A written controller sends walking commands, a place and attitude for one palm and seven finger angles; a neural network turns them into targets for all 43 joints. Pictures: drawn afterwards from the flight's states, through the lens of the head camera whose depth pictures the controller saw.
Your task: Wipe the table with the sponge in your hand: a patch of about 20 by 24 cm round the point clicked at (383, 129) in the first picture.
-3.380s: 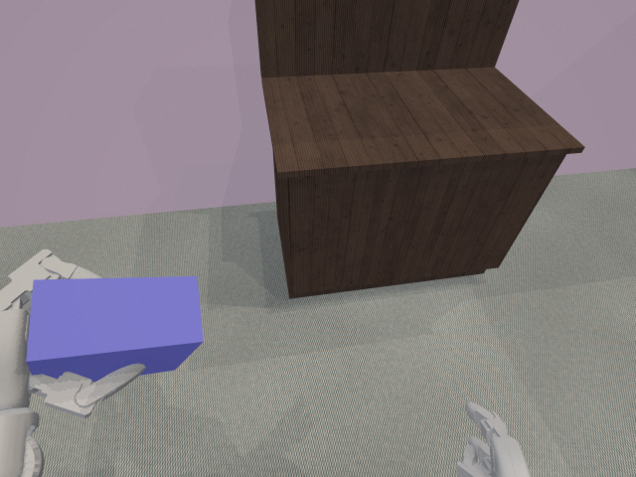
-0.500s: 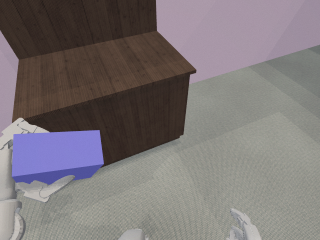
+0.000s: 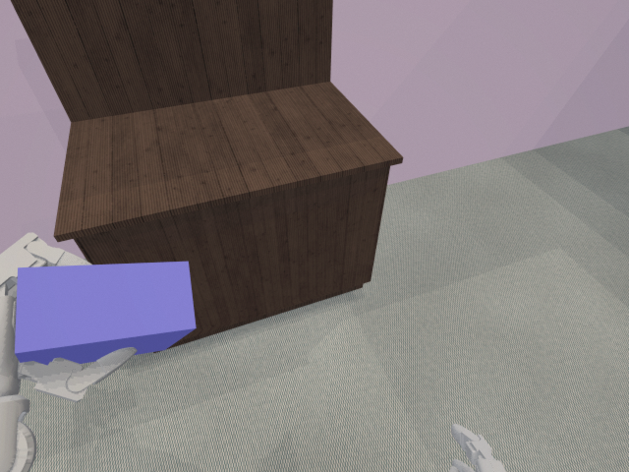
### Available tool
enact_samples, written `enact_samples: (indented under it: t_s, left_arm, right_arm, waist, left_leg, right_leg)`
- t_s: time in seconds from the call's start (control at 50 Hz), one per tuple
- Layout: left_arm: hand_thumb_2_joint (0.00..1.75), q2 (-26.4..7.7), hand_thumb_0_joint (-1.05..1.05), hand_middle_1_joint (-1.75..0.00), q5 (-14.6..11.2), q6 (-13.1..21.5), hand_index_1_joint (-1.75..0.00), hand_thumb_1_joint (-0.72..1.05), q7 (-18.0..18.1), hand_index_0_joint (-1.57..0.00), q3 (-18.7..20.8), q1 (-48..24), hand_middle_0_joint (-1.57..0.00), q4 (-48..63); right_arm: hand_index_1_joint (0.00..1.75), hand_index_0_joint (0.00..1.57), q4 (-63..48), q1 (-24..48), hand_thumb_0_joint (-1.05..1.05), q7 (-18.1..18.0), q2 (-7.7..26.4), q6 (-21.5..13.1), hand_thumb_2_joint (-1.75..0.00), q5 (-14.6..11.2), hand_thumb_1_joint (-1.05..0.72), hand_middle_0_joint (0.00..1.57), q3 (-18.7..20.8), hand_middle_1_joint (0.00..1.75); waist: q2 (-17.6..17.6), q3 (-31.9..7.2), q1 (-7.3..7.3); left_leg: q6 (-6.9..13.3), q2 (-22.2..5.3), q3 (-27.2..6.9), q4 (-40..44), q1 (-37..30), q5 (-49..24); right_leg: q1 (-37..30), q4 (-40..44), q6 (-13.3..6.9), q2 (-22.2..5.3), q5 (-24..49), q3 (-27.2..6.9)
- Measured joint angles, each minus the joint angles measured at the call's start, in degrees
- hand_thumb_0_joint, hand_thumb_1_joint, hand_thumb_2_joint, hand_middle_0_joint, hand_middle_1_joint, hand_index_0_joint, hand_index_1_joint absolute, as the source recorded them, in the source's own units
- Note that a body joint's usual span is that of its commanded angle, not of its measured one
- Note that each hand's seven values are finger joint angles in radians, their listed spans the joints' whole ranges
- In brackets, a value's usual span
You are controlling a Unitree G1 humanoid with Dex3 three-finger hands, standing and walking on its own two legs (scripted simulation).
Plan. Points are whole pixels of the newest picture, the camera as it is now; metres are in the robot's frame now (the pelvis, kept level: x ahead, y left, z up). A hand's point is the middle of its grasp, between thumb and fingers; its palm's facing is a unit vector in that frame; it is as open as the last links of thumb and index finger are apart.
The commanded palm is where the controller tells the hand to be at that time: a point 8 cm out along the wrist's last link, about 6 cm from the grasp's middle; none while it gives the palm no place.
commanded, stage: take the last steps up to it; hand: left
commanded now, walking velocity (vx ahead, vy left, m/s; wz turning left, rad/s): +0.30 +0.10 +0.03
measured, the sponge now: (131, 314) +0.22 +0.20 +0.16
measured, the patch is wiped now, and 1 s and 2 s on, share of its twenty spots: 0.00 0.00 0.00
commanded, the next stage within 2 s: none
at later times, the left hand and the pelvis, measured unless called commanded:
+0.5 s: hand (77, 264) +0.27 +0.27 +0.18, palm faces +0.44 -0.81 -0.39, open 10.3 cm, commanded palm +0.22 +0.32 +0.18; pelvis +0.07 +0.03 -0.01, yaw +1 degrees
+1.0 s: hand (141, 208) +0.38 +0.25 +0.16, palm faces +0.42 -0.79 -0.45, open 10.3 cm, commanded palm +0.32 +0.29 +0.18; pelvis +0.16 +0.01 +0.00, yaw +1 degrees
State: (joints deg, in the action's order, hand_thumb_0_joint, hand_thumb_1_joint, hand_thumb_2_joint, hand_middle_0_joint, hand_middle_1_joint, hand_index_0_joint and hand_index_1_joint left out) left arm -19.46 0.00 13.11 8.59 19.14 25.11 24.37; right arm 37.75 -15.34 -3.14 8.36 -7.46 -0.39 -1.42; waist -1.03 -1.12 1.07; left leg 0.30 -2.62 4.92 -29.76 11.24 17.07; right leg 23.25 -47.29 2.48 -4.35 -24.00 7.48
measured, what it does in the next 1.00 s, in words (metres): walks ahead: right foot, then left foot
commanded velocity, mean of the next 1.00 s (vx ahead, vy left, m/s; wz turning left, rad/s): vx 0.30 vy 0.08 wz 0.02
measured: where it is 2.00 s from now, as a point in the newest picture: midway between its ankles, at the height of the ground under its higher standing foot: (314, 453)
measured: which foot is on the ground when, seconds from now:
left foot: down 0.00-0.08, up 0.10-0.46, down 0.48-0.88, up 0.90-1.00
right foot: up 0.00-0.04, down 0.06-0.48, up 0.50-0.84, down 0.86-1.00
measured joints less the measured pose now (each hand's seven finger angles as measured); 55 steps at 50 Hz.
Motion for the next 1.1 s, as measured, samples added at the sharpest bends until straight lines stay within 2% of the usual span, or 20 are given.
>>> enact_samples:
  t_s: [0.04, 0.08, 0.14, 0.18, 0.22, 0.3, 0.44, 0.48, 0.54, 0.58, 0.62, 0.68, 0.76, 0.86, 0.88, 0.92, 0.96, 1.0, 1.04, 1.1]
  left_arm:
    - [0.98, -0.4, -0.01, -1.34, 0.01, -0.31, -1.33, -0.51, -0.16, -0.74, -0.12, 0.03, -0.71, -0.42]
    - [0.98, -0.93, -0.01, -1.34, 0.32, -0.57, -1.33, -0.51, -0.33, -0.74, -0.22, -0.63, -0.71, -0.77]
    - [0.98, 0.07, -0.01, -1.34, 0.28, -1.02, -1.33, -0.51, -1.02, -0.74, -1.46, -2.68, -0.71, -1.81]
    - [0.98, 0.81, -0.01, -1.34, -0.12, -0.64, -1.33, -0.51, -1.49, -0.74, -1.29, -2.16, -0.71, -1.99]
    - [0.98, 0.98, -0.01, -1.34, -0.23, -0.12, -1.33, -0.51, -1.7, -0.74, -0.58, -0.07, -0.71, -1.4]
    - [0.98, -0.28, -0.01, -1.34, -0.19, 0.64, -1.33, -0.51, -1.56, -0.74, 0.4, 3.14, -0.71, 0.99]
    - [0.98, -1.35, -0.01, -1.34, -0.36, 0.6, -1.33, -0.51, 0.37, -0.74, 0.98, 4.34, -0.71, 6.69]
    - [0.98, -1.27, -0.01, -1.34, -0.52, 0.68, -1.33, -0.51, 0.91, -0.74, 1.27, 3.67, -0.71, 7.9]
    - [0.98, -1.87, -0.01, -1.34, -0.19, 1.08, -1.33, -0.51, 1.43, -0.74, 2.2, -0.06, -0.71, 5.29]
    - [0.98, -2.21, -0.01, -1.34, 0.06, 0.65, -1.33, -0.51, 1.07, -0.74, 2.35, -1.71, -0.71, 3.0]
    - [0.98, -2.17, -0.01, -1.34, 0.04, -0.01, -1.33, -0.51, 0.72, -0.74, 2.28, -2.0, -0.71, 2.55]
    - [0.98, -1.58, -0.01, -1.34, -0.19, -0.25, -1.33, -0.51, 0.21, -0.74, 1.65, 0.04, -0.71, 4.92]
    - [0.98, -1.93, -0.01, -1.34, -0.33, 0.21, -1.33, -0.51, -0.55, -0.74, 0.88, 3.36, -0.71, 7.15]
    - [0.98, -3.99, -0.01, -1.34, -0.49, -0.73, -1.33, -0.51, -0.57, -0.74, 2.49, 3.66, -0.71, 4.69]
    - [0.98, -3.9, -0.01, -1.34, -0.33, -0.96, -1.33, -0.51, -0.54, -0.74, 2.6, 2.73, -0.71, 3.78]
    - [0.98, -2.62, -0.01, -1.34, -0.24, -1.57, -1.33, -0.51, -0.56, -0.74, 2.01, 0.4, -0.71, 1.92]
    - [0.98, -0.84, -0.01, -1.34, -0.62, -1.87, -1.33, -0.51, -0.76, -0.74, 1.34, -1.0, -0.71, 0.68]
    - [0.98, 0.57, -0.01, -1.34, -0.75, -1.57, -1.33, -0.51, -0.8, -0.74, 1.06, -0.09, -0.71, 0.39]
    - [0.98, 1.14, -0.01, -1.34, -0.59, -1.32, -1.33, -0.51, -0.87, -0.74, 0.6, 1.64, -0.71, 1.15]
    - [0.99, 0.3, -0.01, -1.34, -0.41, -0.63, -1.33, -0.51, -0.95, -0.74, 0.06, 3.53, -0.71, 3.59]
  right_arm:
    - [0.3, 0.2, 0.02, 0.18, 0.01, -0.03, -0.53, 0.1, -0.9, 0.23, -0.9, 0.2, -0.71, 0.3]
    - [0.3, 0.2, 0.05, 0.75, 0.01, -0.03, -0.43, 0.48, -0.9, 0.37, -0.9, 0.2, -0.96, 0.3]
    - [0.3, 0.21, 2.34, 3.0, 0.01, 0.35, 1.07, 1.84, -0.9, 0.56, -0.9, 0.2, -0.18, 0.3]
    - [0.3, 0.21, 3.12, 3.99, 0.02, 0.64, 2.2, 2.62, -0.9, 0.53, -0.9, 0.2, 0.29, 0.3]
    - [0.3, 0.21, 2.71, 4.44, 0.02, 0.65, 3.29, 3.14, -0.9, 0.48, -0.9, 0.2, 0.82, 0.3]
    - [0.3, 0.2, 0.77, 4.15, 0.02, 0.38, 5.25, 3.21, -0.9, 0.42, -0.91, 0.2, 2.29, 0.3]
    - [0.3, 0.2, -1.89, 2.27, 0.01, -0.52, 7.47, 2.46, -0.9, 0.47, -0.91, 0.2, 4.54, 0.3]
    - [0.3, 0.2, -2.92, 1.78, 0.01, -1.06, 7.73, 2.23, -0.9, 0.39, -0.91, 0.2, 4.72, 0.3]
    - [0.3, 0.2, -2.6, 3.41, 0.01, -1.35, 4.53, 2.34, -0.9, 0.12, -0.91, 0.19, 4.39, 0.3]
    - [0.3, 0.2, -2.27, 3.88, 0.01, -0.87, 2.22, 1.91, -0.9, 0.17, -0.91, 0.19, 3.08, 0.3]
    - [0.3, 0.2, -2.19, 3.94, 0.01, -0.1, 0.27, 1.37, -0.9, 0.01, -0.91, 0.19, 1.59, 0.3]
    - [0.3, 0.2, -2.47, 3.44, 0.01, 0.83, -1.71, 0.58, -0.9, 0.08, -0.91, 0.2, -0.26, 0.3]
    - [0.3, 0.2, -2.24, 2.45, 0.01, 1.03, -2.62, 0.41, -0.9, 0.49, -0.9, 0.2, -1.61, 0.3]
    - [0.3, 0.21, -1.49, 1.59, 0.01, 0.29, -1.81, 1.61, -0.9, 0.43, -0.9, 0.2, -1.61, 0.3]
    - [0.3, 0.21, -1.22, 1.86, 0.01, 0.19, -1.09, 1.96, -0.9, 0.28, -0.9, 0.2, -1.28, 0.3]
    - [0.3, 0.21, 0.4, 3.35, 0.01, 0.12, 0.66, 2.96, -0.9, 0.14, -0.9, 0.2, -0.41, 0.3]
    - [0.3, 0.21, 1.72, 4.56, 0.01, 0.41, 2.34, 3.64, -0.9, 0.03, -0.9, 0.2, 0.47, 0.3]
    - [0.3, 0.2, 1.77, 5.34, 0.02, 0.51, 3.84, 4.1, -0.9, 0.08, -0.9, 0.2, 1.14, 0.3]
    - [0.3, 0.2, 0.93, 5.76, 0.02, 0.47, 5.15, 4.38, -0.9, 0.12, -0.91, 0.2, 1.89, 0.3]
    - [0.3, 0.2, -0.68, 5.87, 0.02, 0.31, 6.52, 4.43, -0.9, 0.27, -0.91, 0.2, 3.02, 0.3]
  waist:
    - [-0.77, 0.45, 0.18]
    - [-1.77, 1.04, 0.2]
    - [-2.48, 2.9, 0.13]
    - [-1.62, 3.59, 0.22]
    - [-0.83, 3.86, -0.34]
    - [1.15, 4.37, -1.36]
    - [3.15, 3.8, -0.63]
    - [2.59, 2.96, -0.51]
    - [4.34, 3.38, -0.54]
    - [3.92, 2.81, -1.16]
    - [3.23, 2.41, -1.43]
    - [2.13, 2.36, -1.35]
    - [0.46, 2.59, -0.99]
    - [-0.91, 2.52, -0.28]
    - [-1.72, 2.77, -0.25]
    - [-2.36, 3.66, -0.18]
    - [-1.47, 4.31, 0.04]
    - [-0.57, 4.56, -0.35]
    - [0.07, 4.79, -1.12]
    - [1.25, 5.39, -1.89]
  left_leg:
    - [-0.52, -0.16, -0.07, -1.88, 0.63, 1.16]
    - [0.01, -0.69, -0.53, -7.3, 3.09, 4.52]
    - [-0.13, 0.57, -3.1, -25.82, 10.55, 8.23]
    - [-0.88, 0.97, -3.08, -34.43, 14.69, 5.59]
    - [-1.49, 0.26, -2.79, -37.24, 17.65, 2.7]
    - [-1.75, -1.68, -1.47, -28.55, 18.77, -0.53]
    - [-0.57, -1.6, 2.47, -5.7, 9.57, -1.26]
    - [0.12, -1.35, 2.94, -0.15, 5.69, -3.15]
    - [0.61, -0.64, 3.87, -4.1, 5.6, -1.81]
    - [0.65, -1.06, 3.47, -3.56, 4.9, -1.1]
    - [0.59, -1.55, 3.31, -1.78, 3.89, -1.5]
    - [0.34, -1.98, 3.67, 0.83, 2.26, -1.99]
    - [-0.28, -2.08, 3.81, 2.68, 0.41, -1.59]
    - [-2.0, -2.52, 3.29, -1.92, 0.37, 2.62]
    - [-1.59, -3.27, 2.89, -5.74, 1.7, 4.38]
    - [-0.9, -2.59, 0.27, -19.31, 6.67, 8.61]
    - [-1.17, -0.82, -1.43, -32.02, 11.83, 8.61]
    - [-1.8, -0.5, -1.88, -39.21, 16.16, 6.05]
    - [-2.28, -1.07, -2.13, -41.17, 19.67, 3.35]
    - [-2.52, -2.39, -1.58, -35.18, 22.1, -0.11]
  right_leg:
    - [-3.39, 7.55, -0.05, 0.54, 1.47, 0.95]
    - [-5.23, 12.21, -2.04, 1.33, 6.63, 1.48]
    - [-4.74, 9.71, -5.19, 0.99, 6.98, 2.46]
    - [-5.65, 11.3, -5.39, 0.57, 7.01, 1.96]
    - [-6.74, 14.09, -5.05, 0.36, 8.28, 1.55]
    - [-8.78, 18.59, -4.42, -0.59, 9.96, 1.46]
    - [-10.58, 17.32, -1.91, -2.15, 7.17, 0.9]
    - [-9.81, 13.21, -0.97, -2.08, 4.32, 0.61]
    - [-4.53, -3.51, -1.51, -1.43, -4.98, -3.04]
    - [-0.39, -12.88, -1.38, -0.04, -6.28, -2.85]
    - [2.92, -16.16, -1.04, 0.38, -4.31, -1.95]
    - [5.34, -12.3, -0.71, 0.02, -0.21, -0.77]
    - [3.78, -1.23, -0.39, 0.02, 3.18, 0.47]
    - [-4.03, 14.24, -1.33, 1.99, 7.08, 2.78]
    - [-4.51, 14.73, -3.59, 2.54, 10.07, 3.31]
    - [-4.29, 11.76, -6.45, 2.57, 8.47, 3.94]
    - [-5.24, 11.54, -7.09, 2.01, 6.66, 3.61]
    - [-6.61, 13.36, -6.8, 1.83, 6.88, 3.18]
    - [-8.0, 15.72, -6.69, 1.82, 7.61, 3.17]
    - [-9.76, 18.58, -6.51, 1.49, 8.27, 3.4]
